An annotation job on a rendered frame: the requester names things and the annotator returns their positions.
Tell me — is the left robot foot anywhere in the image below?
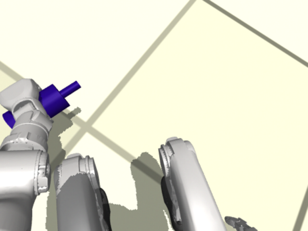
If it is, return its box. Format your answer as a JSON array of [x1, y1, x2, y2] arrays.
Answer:
[[99, 188, 112, 231]]

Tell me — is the left robot hand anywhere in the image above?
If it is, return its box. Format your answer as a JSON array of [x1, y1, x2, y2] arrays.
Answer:
[[0, 78, 54, 123]]

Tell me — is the right robot foot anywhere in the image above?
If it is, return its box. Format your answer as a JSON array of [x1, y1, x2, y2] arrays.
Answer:
[[161, 176, 183, 231]]

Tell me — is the bottle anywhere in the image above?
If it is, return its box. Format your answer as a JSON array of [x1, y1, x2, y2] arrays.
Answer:
[[2, 81, 81, 129]]

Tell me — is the left robot arm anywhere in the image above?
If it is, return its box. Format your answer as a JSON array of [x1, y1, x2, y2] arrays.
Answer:
[[0, 97, 52, 231]]

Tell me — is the right robot hand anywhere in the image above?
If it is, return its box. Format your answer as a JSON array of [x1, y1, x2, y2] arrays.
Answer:
[[225, 216, 258, 231]]

